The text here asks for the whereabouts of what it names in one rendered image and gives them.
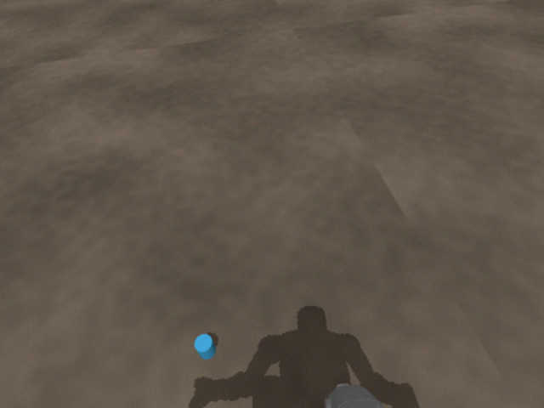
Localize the tin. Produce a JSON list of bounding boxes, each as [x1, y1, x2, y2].
[[195, 334, 216, 360]]

